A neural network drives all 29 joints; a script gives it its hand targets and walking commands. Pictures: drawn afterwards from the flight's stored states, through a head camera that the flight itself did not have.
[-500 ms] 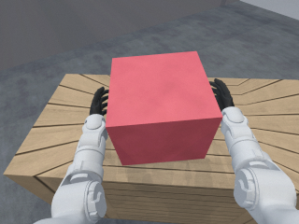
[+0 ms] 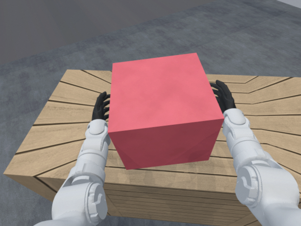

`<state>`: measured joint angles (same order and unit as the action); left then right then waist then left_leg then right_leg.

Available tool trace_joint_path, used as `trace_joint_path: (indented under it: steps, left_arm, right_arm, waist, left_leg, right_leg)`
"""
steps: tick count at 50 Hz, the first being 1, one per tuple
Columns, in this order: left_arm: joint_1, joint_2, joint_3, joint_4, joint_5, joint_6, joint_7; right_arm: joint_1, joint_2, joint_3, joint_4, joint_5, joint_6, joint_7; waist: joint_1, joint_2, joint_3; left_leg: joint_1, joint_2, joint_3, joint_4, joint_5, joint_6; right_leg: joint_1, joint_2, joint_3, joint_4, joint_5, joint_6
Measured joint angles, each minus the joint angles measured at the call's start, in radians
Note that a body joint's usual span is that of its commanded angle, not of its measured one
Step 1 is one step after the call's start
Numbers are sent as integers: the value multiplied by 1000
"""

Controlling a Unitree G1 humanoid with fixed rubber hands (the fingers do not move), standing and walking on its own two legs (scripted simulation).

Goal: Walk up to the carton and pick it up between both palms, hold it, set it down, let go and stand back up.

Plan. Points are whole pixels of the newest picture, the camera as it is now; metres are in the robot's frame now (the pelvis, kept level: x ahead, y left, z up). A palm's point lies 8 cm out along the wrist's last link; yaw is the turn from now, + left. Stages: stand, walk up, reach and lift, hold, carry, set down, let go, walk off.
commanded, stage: set down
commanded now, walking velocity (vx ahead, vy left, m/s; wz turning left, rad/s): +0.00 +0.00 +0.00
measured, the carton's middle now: (160, 112) +0.44 +0.00 +0.02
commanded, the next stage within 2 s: none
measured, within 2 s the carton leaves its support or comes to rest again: rests again in 1.04 s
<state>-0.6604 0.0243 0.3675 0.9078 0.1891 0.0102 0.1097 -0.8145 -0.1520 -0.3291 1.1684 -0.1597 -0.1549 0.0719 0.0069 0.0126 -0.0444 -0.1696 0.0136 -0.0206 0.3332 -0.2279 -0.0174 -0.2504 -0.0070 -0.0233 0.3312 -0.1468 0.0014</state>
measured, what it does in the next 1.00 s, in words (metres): stands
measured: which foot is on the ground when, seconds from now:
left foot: down 0.00-1.00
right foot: down 0.00-1.00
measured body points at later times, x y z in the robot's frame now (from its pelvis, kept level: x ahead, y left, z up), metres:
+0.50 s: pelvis +0.01 +0.00 +0.00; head +0.06 -0.01 +0.45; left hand +0.41 +0.18 +0.03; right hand +0.44 -0.18 +0.05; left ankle -0.04 +0.13 -0.75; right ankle +0.01 -0.12 -0.75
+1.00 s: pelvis +0.02 +0.00 +0.00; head +0.09 -0.01 +0.44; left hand +0.41 +0.18 +0.01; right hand +0.45 -0.18 +0.04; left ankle -0.04 +0.13 -0.75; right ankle +0.01 -0.12 -0.75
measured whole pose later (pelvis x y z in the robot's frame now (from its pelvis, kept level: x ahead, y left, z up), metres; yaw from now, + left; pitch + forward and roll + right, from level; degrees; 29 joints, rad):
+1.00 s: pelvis +0.02 +0.00 +0.00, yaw +0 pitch +13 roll +0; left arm -0.66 0.02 0.39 1.05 0.19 -0.23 0.14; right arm -0.83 -0.16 -0.36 1.27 -0.19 -0.36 0.06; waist 0.02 0.02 -0.08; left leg -0.33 0.02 -0.02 0.34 -0.23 -0.02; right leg -0.41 0.00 -0.02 0.33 -0.15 0.00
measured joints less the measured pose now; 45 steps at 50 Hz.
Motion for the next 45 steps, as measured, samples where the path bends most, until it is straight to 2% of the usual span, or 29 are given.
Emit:
trace_joint_path:
  steps: [45]
  left_arm:
    - [0,0,18,128,0,-221,27]
  right_arm:
    - [-11,-6,-27,98,-27,-190,-9]
  waist:
    - [10,4,-36]
  left_leg:
    - [-152,7,1,3,1,-7]
  right_leg:
    - [-151,7,0,0,0,-6]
